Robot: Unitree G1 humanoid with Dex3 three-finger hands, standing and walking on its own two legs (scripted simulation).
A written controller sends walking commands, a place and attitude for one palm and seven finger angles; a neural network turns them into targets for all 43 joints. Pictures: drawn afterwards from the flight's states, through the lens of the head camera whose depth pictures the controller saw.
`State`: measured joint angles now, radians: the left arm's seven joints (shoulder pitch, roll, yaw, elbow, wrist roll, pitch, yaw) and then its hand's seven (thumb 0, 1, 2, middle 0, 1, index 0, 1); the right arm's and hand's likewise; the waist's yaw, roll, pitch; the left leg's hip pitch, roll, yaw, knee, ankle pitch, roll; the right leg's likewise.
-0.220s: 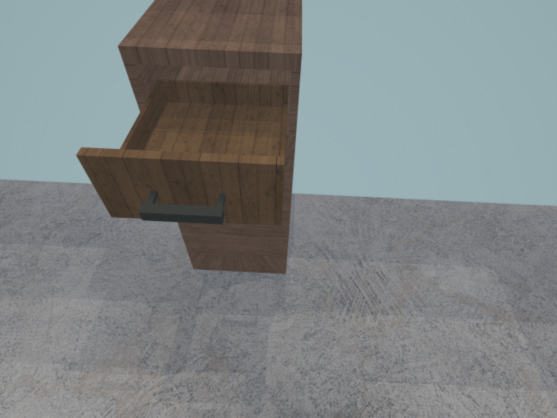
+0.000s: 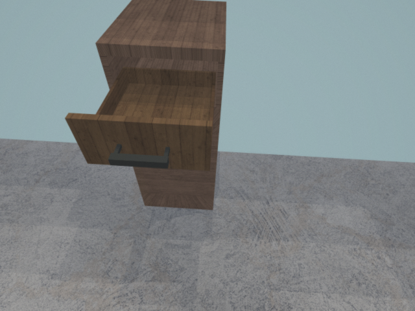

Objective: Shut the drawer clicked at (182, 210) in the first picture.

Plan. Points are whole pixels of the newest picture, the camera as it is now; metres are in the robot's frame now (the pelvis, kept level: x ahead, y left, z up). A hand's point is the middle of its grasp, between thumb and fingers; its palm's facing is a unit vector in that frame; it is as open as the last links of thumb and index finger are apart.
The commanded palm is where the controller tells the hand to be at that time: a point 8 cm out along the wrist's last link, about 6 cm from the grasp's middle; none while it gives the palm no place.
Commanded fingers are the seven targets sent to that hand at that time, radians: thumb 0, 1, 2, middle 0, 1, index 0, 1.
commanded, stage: stand and wait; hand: left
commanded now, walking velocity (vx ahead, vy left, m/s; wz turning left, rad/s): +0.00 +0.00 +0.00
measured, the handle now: (141, 154) +0.45 +0.20 +0.02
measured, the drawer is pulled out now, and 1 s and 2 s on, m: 0.30 0.30 0.30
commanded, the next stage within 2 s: look at it before walking up in 0.66 s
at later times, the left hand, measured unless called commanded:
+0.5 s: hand out of the picture +0.03 +0.21 -0.16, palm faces -0.02 -0.95 -0.30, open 7.4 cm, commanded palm none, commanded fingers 0.00 0.90 0.90 -0.20 -0.30 -0.20 -0.30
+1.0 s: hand out of the picture +0.04 +0.18 -0.16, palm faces +0.00 -0.97 -0.26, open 7.4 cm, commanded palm none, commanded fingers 0.00 0.90 0.90 -0.20 -0.30 -0.20 -0.30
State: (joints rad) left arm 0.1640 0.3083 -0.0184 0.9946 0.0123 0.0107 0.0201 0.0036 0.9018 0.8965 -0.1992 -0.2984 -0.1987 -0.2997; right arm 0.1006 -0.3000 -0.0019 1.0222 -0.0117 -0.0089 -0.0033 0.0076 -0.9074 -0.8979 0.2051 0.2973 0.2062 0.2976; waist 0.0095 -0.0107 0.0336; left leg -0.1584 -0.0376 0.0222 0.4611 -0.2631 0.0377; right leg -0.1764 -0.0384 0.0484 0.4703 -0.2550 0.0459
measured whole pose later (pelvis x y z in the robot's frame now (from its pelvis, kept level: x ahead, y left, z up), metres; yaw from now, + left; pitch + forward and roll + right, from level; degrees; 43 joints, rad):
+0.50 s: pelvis -0.01 -0.02 +0.01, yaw +0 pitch -2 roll +0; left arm 0.19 0.29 -0.02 1.09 0.01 0.00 0.02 0.00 0.90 0.90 -0.20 -0.30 -0.20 -0.30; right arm 0.15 -0.28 0.00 1.13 -0.01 0.00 0.00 0.01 -0.91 -0.90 0.20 0.30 0.21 0.30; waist 0.00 -0.01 0.06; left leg -0.15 -0.02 0.00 0.38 -0.20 0.01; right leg -0.16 -0.02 0.03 0.39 -0.20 0.02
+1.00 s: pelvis -0.01 -0.02 +0.01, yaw +0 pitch -2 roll +0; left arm 0.19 0.24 -0.01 1.10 0.01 -0.01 0.02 0.00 0.90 0.90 -0.20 -0.30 -0.20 -0.30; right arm 0.16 -0.24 0.00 1.15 -0.01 -0.01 -0.01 0.01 -0.91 -0.90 0.20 0.30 0.21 0.30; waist 0.00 -0.01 0.04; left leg -0.14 -0.01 0.00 0.37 -0.20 0.00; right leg -0.16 -0.01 0.03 0.38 -0.20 0.01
